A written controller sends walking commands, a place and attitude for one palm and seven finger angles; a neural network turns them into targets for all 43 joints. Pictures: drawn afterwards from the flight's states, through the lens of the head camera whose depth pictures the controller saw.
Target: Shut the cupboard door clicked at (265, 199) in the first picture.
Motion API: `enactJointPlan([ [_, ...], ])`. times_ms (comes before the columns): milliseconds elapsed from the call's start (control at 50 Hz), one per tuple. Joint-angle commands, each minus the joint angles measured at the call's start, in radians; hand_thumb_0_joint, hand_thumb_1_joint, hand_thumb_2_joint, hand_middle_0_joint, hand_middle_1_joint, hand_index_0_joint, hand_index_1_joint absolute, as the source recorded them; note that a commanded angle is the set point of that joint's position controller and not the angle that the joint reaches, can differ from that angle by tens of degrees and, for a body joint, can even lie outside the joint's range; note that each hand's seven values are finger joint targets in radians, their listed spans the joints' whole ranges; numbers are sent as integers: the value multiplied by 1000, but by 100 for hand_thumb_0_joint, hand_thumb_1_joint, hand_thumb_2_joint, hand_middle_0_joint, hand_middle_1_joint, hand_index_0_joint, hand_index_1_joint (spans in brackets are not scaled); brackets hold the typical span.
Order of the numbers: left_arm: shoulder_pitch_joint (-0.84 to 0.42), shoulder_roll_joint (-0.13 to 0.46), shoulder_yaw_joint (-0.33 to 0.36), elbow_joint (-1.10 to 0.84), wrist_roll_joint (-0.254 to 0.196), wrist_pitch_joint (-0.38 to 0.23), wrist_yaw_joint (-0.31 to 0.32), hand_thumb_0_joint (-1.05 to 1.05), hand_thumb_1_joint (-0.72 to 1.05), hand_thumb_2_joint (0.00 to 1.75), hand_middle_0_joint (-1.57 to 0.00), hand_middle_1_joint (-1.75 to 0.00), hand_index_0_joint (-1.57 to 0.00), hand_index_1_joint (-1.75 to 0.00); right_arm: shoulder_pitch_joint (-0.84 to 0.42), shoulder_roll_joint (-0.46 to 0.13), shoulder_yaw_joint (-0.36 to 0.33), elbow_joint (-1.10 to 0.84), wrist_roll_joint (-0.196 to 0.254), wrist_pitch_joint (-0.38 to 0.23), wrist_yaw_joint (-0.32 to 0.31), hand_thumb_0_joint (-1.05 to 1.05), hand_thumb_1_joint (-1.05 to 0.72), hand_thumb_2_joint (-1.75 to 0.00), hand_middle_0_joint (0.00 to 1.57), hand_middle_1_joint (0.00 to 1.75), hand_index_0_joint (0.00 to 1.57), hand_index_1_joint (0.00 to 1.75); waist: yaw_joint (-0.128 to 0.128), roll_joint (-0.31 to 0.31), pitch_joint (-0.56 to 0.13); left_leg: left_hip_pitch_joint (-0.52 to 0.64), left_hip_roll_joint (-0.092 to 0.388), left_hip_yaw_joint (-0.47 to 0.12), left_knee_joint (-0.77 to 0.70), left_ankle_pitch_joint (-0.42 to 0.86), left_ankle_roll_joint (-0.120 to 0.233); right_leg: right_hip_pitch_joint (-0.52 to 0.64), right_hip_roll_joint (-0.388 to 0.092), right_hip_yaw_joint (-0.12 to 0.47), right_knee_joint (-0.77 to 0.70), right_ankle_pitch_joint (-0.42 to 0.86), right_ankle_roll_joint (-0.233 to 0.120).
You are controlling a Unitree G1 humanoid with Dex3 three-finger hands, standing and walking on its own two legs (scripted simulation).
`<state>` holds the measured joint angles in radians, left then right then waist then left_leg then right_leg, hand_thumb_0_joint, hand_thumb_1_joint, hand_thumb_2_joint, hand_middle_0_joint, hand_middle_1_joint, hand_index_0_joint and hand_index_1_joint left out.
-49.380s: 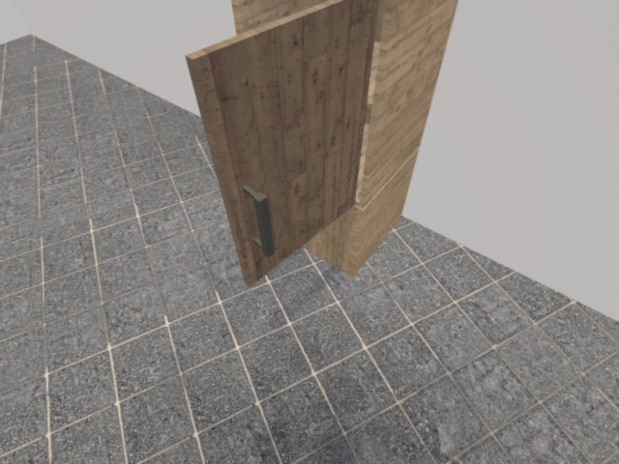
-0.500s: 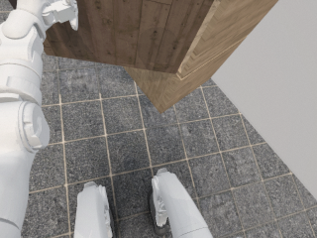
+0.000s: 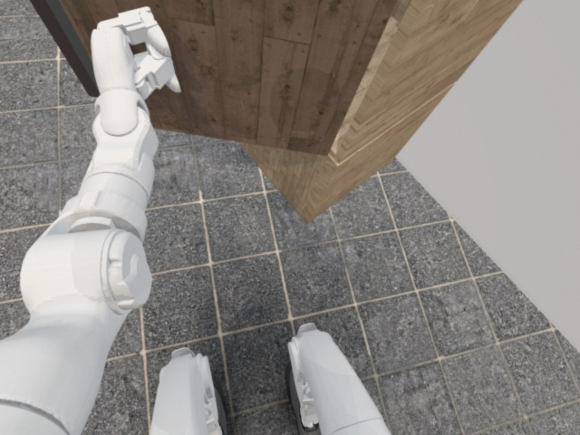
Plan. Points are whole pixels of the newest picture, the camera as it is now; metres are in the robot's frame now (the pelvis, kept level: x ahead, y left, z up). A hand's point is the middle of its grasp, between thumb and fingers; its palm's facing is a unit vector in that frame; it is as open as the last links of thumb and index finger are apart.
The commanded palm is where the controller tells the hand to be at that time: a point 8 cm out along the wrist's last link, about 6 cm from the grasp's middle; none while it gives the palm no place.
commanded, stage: pull the fist back off the door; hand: left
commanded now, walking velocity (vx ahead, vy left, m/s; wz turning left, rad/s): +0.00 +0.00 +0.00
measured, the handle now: (74, 31) +0.65 +0.17 +0.05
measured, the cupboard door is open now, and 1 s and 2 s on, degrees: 45 45 45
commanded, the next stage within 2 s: draw the hand back to the body in 0.44 s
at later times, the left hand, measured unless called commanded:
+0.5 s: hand (177, 119) +0.50 +0.05 +0.06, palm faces -0.01 -1.00 -0.06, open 3.1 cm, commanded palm +0.48 +0.11 +0.05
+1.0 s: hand (48, 158) +0.40 +0.14 +0.17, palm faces +0.02 -1.00 -0.02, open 3.1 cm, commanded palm +0.35 +0.19 +0.16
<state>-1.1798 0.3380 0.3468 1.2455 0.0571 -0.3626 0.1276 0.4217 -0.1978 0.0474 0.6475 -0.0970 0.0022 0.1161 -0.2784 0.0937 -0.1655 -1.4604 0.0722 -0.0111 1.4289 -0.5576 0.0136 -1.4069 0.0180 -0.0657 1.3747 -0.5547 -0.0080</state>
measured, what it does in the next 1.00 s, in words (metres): rises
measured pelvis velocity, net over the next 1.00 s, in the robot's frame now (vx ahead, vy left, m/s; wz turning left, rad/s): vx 0.02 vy -0.01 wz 0.06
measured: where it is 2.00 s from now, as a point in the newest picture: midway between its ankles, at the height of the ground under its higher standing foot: (262, 426)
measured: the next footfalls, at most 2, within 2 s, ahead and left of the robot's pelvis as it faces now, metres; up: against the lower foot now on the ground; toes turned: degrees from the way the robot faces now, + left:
none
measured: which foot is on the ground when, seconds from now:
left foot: down 0.00-1.00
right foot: down 0.00-1.00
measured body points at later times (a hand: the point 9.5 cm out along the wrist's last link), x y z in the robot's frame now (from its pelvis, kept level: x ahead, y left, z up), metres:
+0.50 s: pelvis +0.00 -0.01 +0.01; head +0.15 +0.01 +0.44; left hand +0.50 +0.11 +0.06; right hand +0.07 -0.27 -0.11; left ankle +0.04 +0.11 -0.58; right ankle +0.04 -0.12 -0.58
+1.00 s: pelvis +0.02 -0.01 +0.09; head +0.09 +0.00 +0.54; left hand +0.39 +0.19 +0.17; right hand +0.13 -0.26 -0.02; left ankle +0.04 +0.11 -0.58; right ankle +0.04 -0.12 -0.58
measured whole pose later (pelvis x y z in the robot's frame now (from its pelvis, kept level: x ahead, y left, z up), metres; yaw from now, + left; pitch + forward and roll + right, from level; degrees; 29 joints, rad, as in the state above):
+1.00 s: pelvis +0.02 -0.01 +0.09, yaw +3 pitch +15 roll -1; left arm -0.35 0.18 0.09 0.57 -0.14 -0.45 -0.06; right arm 0.32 -0.25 0.00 0.58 0.03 0.04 0.01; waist -0.06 0.02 -0.14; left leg -0.83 0.04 0.01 1.01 -0.45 0.00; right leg -0.79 0.00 -0.05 0.99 -0.47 -0.01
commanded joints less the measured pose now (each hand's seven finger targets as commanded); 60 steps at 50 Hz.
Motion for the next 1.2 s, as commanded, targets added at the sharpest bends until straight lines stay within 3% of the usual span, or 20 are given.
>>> enactJointPlan([
  [0, -282, 154, 13, -198, 9, -163, 18, 0, 90, 90, -130, -150, -130, -150, 203, -198, -88, -41, -7, -15, -4, 0, -90, -90, 20, 30, 20, 30, 28, 30, -574, 428, -48, -33, -136, 385, 17, 386, 33, 30, -174, 399, -12],
  [80, -160, 37, -87, -127, 27, -169, -9, 0, 90, 90, -130, -150, -130, -150, 178, -200, -102, -46, 6, 9, 7, 0, -90, -90, 20, 30, 20, 30, 11, -49, -441, 352, -57, -5, -154, 287, 22, 391, 30, 39, -208, 348, -12],
  [140, -182, -31, -127, -202, -21, -178, -31, 0, 90, 90, -130, -150, -130, -150, 154, -201, -114, -60, 18, 20, 0, 0, -90, -90, 20, 30, 20, 30, 21, -21, -473, 424, -65, -7, -173, 297, 16, 396, 24, 40, -219, 357, -15],
  [200, -251, -57, -141, -379, -68, -238, -33, 0, 90, 90, -130, -150, -130, -150, 127, -199, -127, -66, 21, 18, -10, 0, -90, -90, 20, 30, 20, 30, 33, 40, -572, 550, -63, -23, -172, 345, 9, 377, 18, 36, -205, 378, -15],
  [300, -259, -94, -211, -533, -42, -339, -5, 0, 90, 90, -130, -150, -130, -150, 95, -198, -143, -44, 14, 13, -20, 0, -90, -90, 20, 30, 20, 30, 42, 109, -684, 711, -57, -50, -162, 443, -2, 329, 12, 27, -175, 409, -18],
  [320, -240, -107, -225, -509, -29, -341, 3, 0, 90, 90, -130, -150, -130, -150, 84, -195, -143, -35, 13, 16, -20, 0, -90, -90, 20, 30, 20, 30, 43, 119, -671, 709, -57, -51, -163, 435, -5, 322, 10, 27, -179, 400, -16],
  [380, -186, -84, -208, -335, 7, -297, 32, 0, 90, 90, -130, -150, -130, -150, 67, -197, -134, -24, 16, 39, -26, 0, -90, -90, 20, 30, 20, 30, 25, -6, -507, 558, -65, -35, -176, 296, 6, 343, 12, 32, -210, 317, -9],
  [420, -196, -55, -180, -250, 13, -260, 50, 0, 90, 90, -130, -150, -130, -150, 53, -197, -123, -29, 19, 49, -35, 0, -90, -90, 20, 30, 20, 30, 16, -45, -455, 476, -72, -23, -181, 230, 14, 359, 11, 41, -224, 278, -5],
  [480, -177, 0, -112, -211, -15, -231, 58, 0, 90, 90, -130, -150, -130, -150, 25, -191, -110, -57, 24, 53, -46, 0, -90, -90, 20, 30, 20, 30, 48, -89, -472, 390, -83, -5, -185, 189, 19, 446, 10, 62, -237, 261, -6],
  [500, -173, 11, -95, -227, -28, -239, 54, 0, 90, 90, -130, -150, -130, -150, 22, -193, -109, -68, 21, 50, -48, 0, -90, -90, 20, 30, 20, 30, 62, -58, -506, 414, -82, -7, -187, 213, 17, 444, 10, 62, -223, 283, -10],
  [540, -207, -18, -123, -247, -35, -260, 39, 0, 90, 90, -130, -150, -130, -150, 14, -188, -106, -66, 19, 44, -47, 0, -90, -90, 20, 30, 20, 30, 50, -38, -532, 438, -77, -13, -174, 248, 14, 417, 8, 57, -206, 311, -8],
  [580, -115, 37, -80, -389, -39, -297, 15, 0, 90, 90, -130, -150, -130, -150, 15, -191, -115, -98, 22, 43, -41, 0, -90, -90, 20, 30, 20, 30, 127, 37, -672, 565, -75, -9, -201, 345, 2, 492, 7, 59, -196, 388, -17],
  [640, 57, 37, -99, -542, -61, -284, -35, 0, 90, 90, -130, -150, -130, -150, 10, -188, -119, -140, 44, 55, -40, 0, -90, -90, 20, 30, 20, 30, 166, 26, -748, 669, -71, 0, -252, 437, -2, 610, 9, 61, -227, 499, -15],
  [700, 237, -1, -134, -639, -106, -191, -82, 0, 90, 90, -130, -150, -130, -150, 19, -184, -119, -174, 77, 66, -52, 0, -90, -90, 20, 30, 20, 30, 174, -91, -664, 654, -75, 18, -331, 393, 9, 755, 15, 66, -316, 523, -7],
  [780, 327, -42, -175, -777, -195, -103, -127, 0, 90, 90, -130, -150, -130, -150, -7, -177, -112, -191, 114, 54, -96, 0, -90, -90, 20, 30, 20, 30, 156, -242, -448, 630, -84, 40, -430, 259, 26, 843, 11, 88, -479, 414, 17],
  [900, 435, -81, -270, -911, -207, -158, -183, 0, 90, 90, -130, -150, -130, -150, -54, -172, -103, -169, 121, -8, -127, 0, -90, -90, 20, 30, 20, 30, 170, -76, -289, 839, -71, 23, -519, 269, 21, 753, 11, 47, -531, 357, -2],
  [1020, 809, -9, -208, -947, -231, -48, -248, 0, 90, 90, -119, -138, -119, -138, -136, -173, -86, -238, 140, -2, -118, 0, -90, -90, 20, 30, 20, 30, 271, -13, -205, 908, -72, 28, -646, 308, 7, 864, 3, 30, -587, 373, -17],
  [1040, 821, -8, -208, -1006, -244, -30, -252, 0, 90, 90, -116, -135, -116, -135, -154, -170, -85, -255, 144, -2, -119, 0, -90, -90, 20, 30, 20, 30, 273, -16, -205, 931, -70, 29, -659, 323, 7, 886, 3, 28, -596, 390, -16],
  [1060, 818, 37, -256, -1130, -156, 5, -188, 0, 90, 90, -113, -132, -113, -132, -197, -137, -97, -285, 145, 38, -145, 0, -90, -90, 20, 30, 20, 30, 279, -60, -264, 1004, -73, 40, -710, 341, 4, 966, -14, 75, -651, 393, -22],
  [1180, 919, 72, -234, -1400, -130, 144, -59, 0, 90, 90, -97, -114, -97, -114, -273, -126, -68, -315, 143, 39, -209, 0, -90, -90, 20, 30, 20, 30, 263, -55, -122, 1123, -53, 24, -819, 347, 15, 1036, -15, 56, -767, 383, -14],
])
